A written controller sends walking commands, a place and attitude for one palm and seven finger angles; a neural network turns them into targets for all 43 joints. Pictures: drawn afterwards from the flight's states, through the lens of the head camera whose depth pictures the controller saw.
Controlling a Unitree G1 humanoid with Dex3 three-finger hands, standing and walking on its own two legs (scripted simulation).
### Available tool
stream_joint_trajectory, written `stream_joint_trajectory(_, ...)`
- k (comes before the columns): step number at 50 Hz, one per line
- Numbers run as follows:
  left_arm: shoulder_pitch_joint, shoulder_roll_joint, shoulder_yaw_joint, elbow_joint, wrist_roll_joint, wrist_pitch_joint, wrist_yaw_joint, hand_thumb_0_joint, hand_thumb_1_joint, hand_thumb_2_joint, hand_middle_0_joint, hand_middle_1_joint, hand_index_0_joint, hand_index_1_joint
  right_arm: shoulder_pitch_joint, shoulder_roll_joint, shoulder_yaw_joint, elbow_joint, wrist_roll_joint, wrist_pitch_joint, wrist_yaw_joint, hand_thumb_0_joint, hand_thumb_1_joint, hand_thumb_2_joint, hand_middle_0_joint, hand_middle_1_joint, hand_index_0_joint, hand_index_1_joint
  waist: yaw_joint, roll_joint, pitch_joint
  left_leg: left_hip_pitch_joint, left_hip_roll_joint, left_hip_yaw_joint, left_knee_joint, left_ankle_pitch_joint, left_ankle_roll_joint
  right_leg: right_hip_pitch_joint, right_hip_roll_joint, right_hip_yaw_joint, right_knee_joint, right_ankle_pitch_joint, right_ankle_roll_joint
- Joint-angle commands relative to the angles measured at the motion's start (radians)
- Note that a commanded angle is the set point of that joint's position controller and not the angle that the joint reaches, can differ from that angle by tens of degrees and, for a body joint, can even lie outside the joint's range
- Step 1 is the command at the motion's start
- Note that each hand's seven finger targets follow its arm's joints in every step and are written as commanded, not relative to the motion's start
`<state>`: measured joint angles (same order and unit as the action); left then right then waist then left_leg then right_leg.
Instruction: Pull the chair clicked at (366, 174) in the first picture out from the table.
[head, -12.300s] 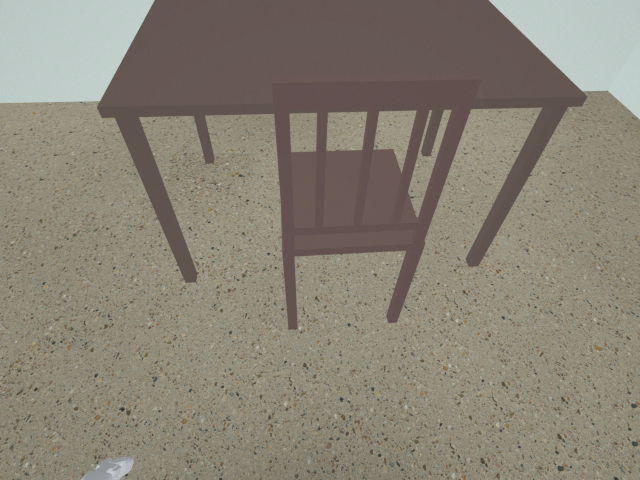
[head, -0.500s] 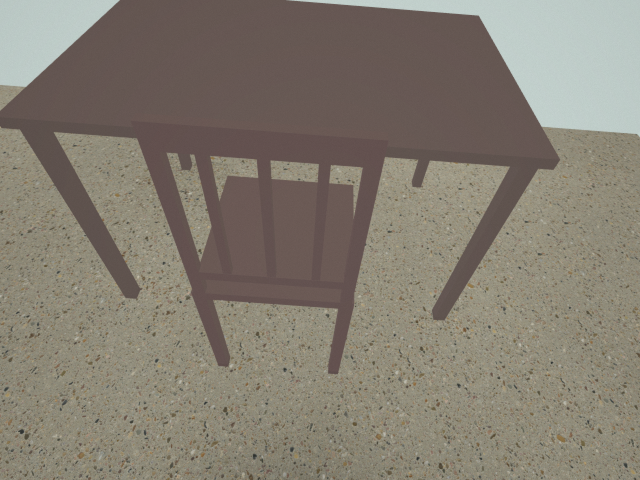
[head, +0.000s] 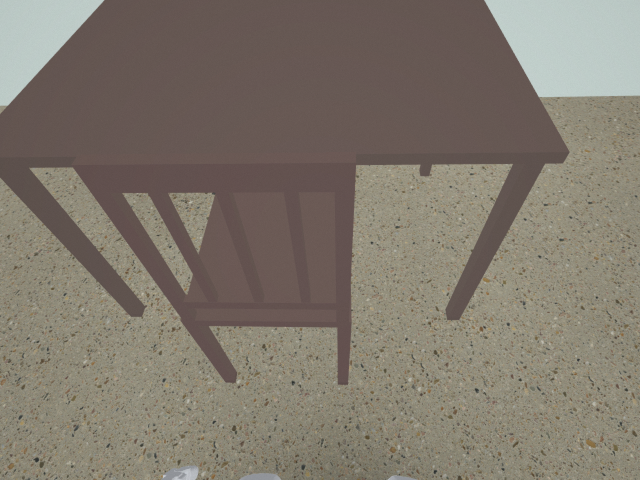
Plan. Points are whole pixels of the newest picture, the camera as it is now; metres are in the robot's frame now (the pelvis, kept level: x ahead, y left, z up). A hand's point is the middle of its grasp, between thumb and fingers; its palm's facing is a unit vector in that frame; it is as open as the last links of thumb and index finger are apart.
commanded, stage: come to a stop and stand still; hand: left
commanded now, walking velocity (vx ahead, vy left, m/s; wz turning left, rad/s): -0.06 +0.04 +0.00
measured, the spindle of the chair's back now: (244, 253) +0.48 +0.16 -0.08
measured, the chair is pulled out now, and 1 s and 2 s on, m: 0.00 0.00 0.00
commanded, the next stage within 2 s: look again from close up in 0.78 s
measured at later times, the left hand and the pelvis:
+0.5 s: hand out of the picture -0.06 +0.26 -0.16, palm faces +0.01 -0.96 -0.27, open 7.4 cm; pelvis -0.07 +0.07 -0.01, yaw -1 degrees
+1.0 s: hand out of the picture -0.06 +0.24 -0.17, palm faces +0.01 -0.98 -0.18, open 7.4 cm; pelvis -0.06 +0.08 +0.00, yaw -1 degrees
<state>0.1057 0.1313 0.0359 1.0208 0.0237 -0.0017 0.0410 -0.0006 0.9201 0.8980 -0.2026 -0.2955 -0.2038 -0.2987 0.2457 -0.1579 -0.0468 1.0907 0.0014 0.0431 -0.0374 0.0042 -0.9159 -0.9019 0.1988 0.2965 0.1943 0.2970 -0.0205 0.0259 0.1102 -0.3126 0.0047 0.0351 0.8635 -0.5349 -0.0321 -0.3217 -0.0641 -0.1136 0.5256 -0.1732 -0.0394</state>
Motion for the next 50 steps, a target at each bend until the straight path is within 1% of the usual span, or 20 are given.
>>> stream_joint_trajectory(1, 0.065, 0.214, 0.055, -0.045, 0.011, 0.013, 0.015, 0.000, 0.900, 0.900, -0.200, -0.300, -0.200, -0.300, 0.097, -0.032, -0.017, -0.037, -0.011, 0.004, 0.011, 0.000, -0.900, -0.900, 0.200, 0.300, 0.200, 0.300, 0.033, -0.160, -0.161, 0.008, 0.017, -0.018, 0.040, 0.046, -0.009, 0.084, -0.275, 0.229, -0.193, 0.389, -0.162)
stream_joint_trajectory(5, 0.052, 0.201, 0.055, -0.050, 0.012, 0.023, 0.010, 0.000, 0.900, 0.900, -0.200, -0.300, -0.200, -0.300, 0.136, -0.022, -0.014, -0.038, -0.012, -0.012, 0.016, 0.000, -0.900, -0.900, 0.200, 0.300, 0.200, 0.300, 0.022, -0.196, -0.167, 0.095, 0.008, 0.011, -0.200, 0.144, 0.002, 0.032, -0.216, 0.223, -0.211, -0.002, -0.111)
stream_joint_trajectory(6, 0.056, 0.249, 0.042, -0.078, 0.004, 0.008, 0.050, 0.000, 0.900, 0.900, -0.200, -0.300, -0.200, -0.300, 0.187, -0.124, -0.029, -0.111, -0.001, -0.038, 0.018, 0.000, -0.900, -0.900, 0.200, 0.300, 0.200, 0.300, -0.066, -0.063, -0.367, 0.092, 0.017, 0.052, -0.360, 0.178, -0.008, 0.269, -0.228, 0.259, 0.028, 0.494, -0.085)
stream_joint_trajectory(7, 0.093, 0.215, 0.030, -0.107, -0.011, 0.020, 0.045, 0.000, 0.900, 0.900, -0.200, -0.300, -0.200, -0.300, 0.130, -0.084, -0.018, -0.157, -0.010, -0.043, 0.017, 0.000, -0.900, -0.900, 0.200, 0.300, 0.200, 0.300, -0.010, 0.048, -0.337, 0.103, 0.038, 0.028, -0.495, 0.239, 0.011, 0.179, -0.156, 0.155, 0.099, 0.145, -0.049)
stream_joint_trajectory(8, 0.103, 0.153, 0.021, -0.098, -0.017, 0.031, 0.030, 0.000, 0.900, 0.900, -0.200, -0.300, -0.200, -0.300, 0.089, -0.127, -0.021, -0.173, -0.019, -0.045, 0.016, 0.000, -0.900, -0.900, 0.200, 0.300, 0.200, 0.300, 0.002, 0.234, -0.244, 0.097, 0.134, -0.108, -0.580, 0.264, 0.051, 0.030, -0.056, 0.073, 0.141, -0.123, -0.003)
stream_joint_trajectory(9, 0.113, 0.133, 0.011, -0.101, -0.017, 0.042, 0.014, 0.000, 0.900, 0.900, -0.200, -0.300, -0.200, -0.300, 0.033, -0.166, -0.022, -0.203, -0.026, -0.036, 0.013, 0.000, -0.900, -0.900, 0.200, 0.300, 0.200, 0.300, 0.023, 0.328, -0.132, 0.020, 0.225, -0.189, -0.601, 0.316, 0.109, -0.062, 0.018, 0.030, 0.192, -0.247, 0.029)
stream_joint_trajectory(10, 0.127, 0.134, 0.011, -0.109, -0.016, 0.054, 0.004, 0.000, 0.900, 0.900, -0.200, -0.300, -0.200, -0.300, -0.007, -0.175, -0.017, -0.246, -0.033, -0.030, 0.013, 0.000, -0.900, -0.900, 0.200, 0.300, 0.200, 0.300, 0.035, 0.258, -0.059, -0.101, 0.261, -0.174, -0.631, 0.223, 0.161, -0.056, 0.033, 0.048, 0.285, -0.245, 0.021)
stream_joint_trajectory(11, 0.106, 0.133, 0.014, -0.106, -0.004, 0.067, 0.002, 0.000, 0.900, 0.900, -0.200, -0.300, -0.200, -0.300, -0.043, -0.160, -0.015, -0.256, -0.031, -0.030, 0.013, 0.000, -0.900, -0.900, 0.200, 0.300, 0.200, 0.300, 0.029, 0.279, 0.008, -0.200, 0.230, -0.195, -0.673, 0.091, 0.159, -0.044, 0.037, 0.088, 0.346, -0.253, 0.010)
stream_joint_trajectory(14, 0.178, 0.123, 0.012, -0.100, -0.001, 0.050, -0.010, 0.000, 0.900, 0.900, -0.200, -0.300, -0.200, -0.300, -0.061, -0.160, -0.003, -0.263, -0.031, -0.026, 0.024, 0.000, -0.900, -0.900, 0.200, 0.300, 0.200, 0.300, 0.058, 0.072, 0.099, -0.266, 0.212, -0.176, -0.644, 0.014, 0.170, -0.015, 0.044, 0.103, 0.339, -0.191, 0.015)
stream_joint_trajectory(16, 0.214, 0.108, 0.005, -0.094, -0.001, 0.033, -0.017, 0.000, 0.900, 0.900, -0.200, -0.300, -0.200, -0.300, -0.028, -0.169, -0.001, -0.252, -0.032, -0.028, 0.023, 0.000, -0.900, -0.900, 0.200, 0.300, 0.200, 0.300, 0.062, -0.038, 0.088, -0.204, 0.200, -0.164, -0.601, -0.004, 0.156, 0.028, 0.041, 0.085, 0.144, -0.164, 0.013)
stream_joint_trajectory(17, 0.232, 0.113, 0.004, -0.094, 0.000, 0.023, -0.017, 0.000, 0.900, 0.900, -0.200, -0.300, -0.200, -0.300, -0.006, -0.161, 0.002, -0.248, -0.027, -0.031, 0.020, 0.000, -0.900, -0.900, 0.200, 0.300, 0.200, 0.300, 0.057, -0.064, 0.073, -0.185, 0.173, -0.166, -0.562, -0.031, 0.136, 0.055, 0.038, 0.121, 0.021, -0.147, 0.009)
stream_joint_trajectory(19, 0.225, 0.147, -0.003, -0.107, 0.004, 0.000, -0.013, 0.000, 0.900, 0.900, -0.200, -0.300, -0.200, -0.300, 0.046, -0.126, 0.011, -0.240, -0.014, -0.031, 0.021, 0.000, -0.900, -0.900, 0.200, 0.300, 0.200, 0.300, 0.013, -0.146, 0.036, -0.058, 0.052, -0.077, -0.428, 0.053, 0.089, -0.062, -0.069, 0.345, -0.179, -0.324, -0.053)
stream_joint_trajectory(20, 0.192, 0.165, -0.002, -0.114, 0.000, -0.003, -0.013, 0.000, 0.900, 0.900, -0.200, -0.300, -0.200, -0.300, 0.075, -0.108, 0.013, -0.224, -0.018, -0.028, 0.023, 0.000, -0.900, -0.900, 0.200, 0.300, 0.200, 0.300, -0.021, -0.090, 0.020, 0.056, 0.022, -0.052, -0.398, 0.131, 0.076, -0.147, -0.120, 0.382, -0.231, -0.378, -0.088)
stream_joint_trajectory(23, 0.123, 0.173, 0.007, -0.131, -0.003, -0.008, -0.009, 0.000, 0.900, 0.900, -0.200, -0.300, -0.200, -0.300, 0.159, -0.113, 0.009, -0.182, -0.020, -0.027, 0.023, 0.000, -0.900, -0.900, 0.200, 0.300, 0.200, 0.300, -0.057, -0.219, -0.090, 0.225, 0.022, -0.031, -0.332, 0.170, 0.068, -0.233, -0.094, 0.333, -0.253, -0.458, -0.073)
stream_joint_trajectory(25, 0.126, 0.162, 0.003, -0.130, -0.003, -0.003, -0.011, 0.000, 0.900, 0.900, -0.200, -0.300, -0.200, -0.300, 0.166, -0.110, 0.012, -0.168, -0.020, -0.034, 0.025, 0.000, -0.900, -0.900, 0.200, 0.300, 0.200, 0.300, -0.054, -0.138, -0.067, 0.205, 0.046, -0.065, -0.423, 0.143, 0.079, -0.228, -0.053, 0.276, -0.207, -0.417, -0.048)
stream_joint_trajectory(27, 0.178, 0.143, 0.001, -0.111, -0.006, 0.000, -0.014, 0.000, 0.900, 0.900, -0.200, -0.300, -0.200, -0.300, 0.126, -0.129, 0.015, -0.168, -0.026, -0.048, 0.024, 0.000, -0.900, -0.900, 0.200, 0.300, 0.200, 0.300, -0.015, 0.002, -0.054, 0.069, 0.104, -0.148, -0.573, 0.038, 0.093, -0.105, 0.002, 0.217, -0.118, -0.294, -0.021)
stream_joint_trajectory(29, 0.232, 0.124, -0.004, -0.085, -0.005, 0.002, -0.016, 0.000, 0.900, 0.900, -0.200, -0.300, -0.200, -0.300, 0.071, -0.147, 0.018, -0.167, -0.025, -0.052, 0.022, 0.000, -0.900, -0.900, 0.200, 0.300, 0.200, 0.300, 0.025, 0.054, -0.034, -0.049, 0.144, -0.192, -0.659, -0.048, 0.102, 0.015, 0.025, 0.170, -0.056, -0.188, -0.014)
stream_joint_trajectory(33, 0.270, 0.104, -0.008, -0.047, -0.001, 0.003, -0.018, 0.000, 0.900, 0.900, -0.200, -0.300, -0.200, -0.300, 0.058, -0.143, 0.024, -0.140, -0.022, -0.054, 0.018, 0.000, -0.900, -0.900, 0.200, 0.300, 0.200, 0.300, 0.044, 0.048, -0.029, -0.074, 0.138, -0.187, -0.684, -0.046, 0.102, 0.062, 0.028, 0.159, -0.045, -0.145, -0.012)
stream_joint_trajectory(43, 0.258, 0.094, -0.019, -0.006, -0.003, -0.012, -0.015, 0.000, 0.900, 0.900, -0.200, -0.300, -0.200, -0.300, 0.111, -0.121, 0.033, -0.075, -0.020, -0.057, 0.018, 0.000, -0.900, -0.900, 0.200, 0.300, 0.200, 0.300, 0.020, -0.036, -0.035, -0.009, 0.106, -0.153, -0.630, 0.028, 0.092, 0.035, -0.007, 0.222, -0.141, -0.195, -0.021)
stream_joint_trajectory(50, 0.247, 0.087, -0.026, 0.014, -0.005, -0.020, -0.012, 0.000, 0.900, 0.900, -0.200, -0.300, -0.200, -0.300, 0.118, -0.107, 0.039, -0.052, -0.017, -0.065, 0.016, 0.000, -0.900, -0.900, 0.200, 0.300, 0.200, 0.300, 0.009, -0.015, -0.015, 0.020, 0.110, -0.148, -0.634, 0.083, 0.085, 0.014, -0.009, 0.222, -0.151, -0.138, -0.020)
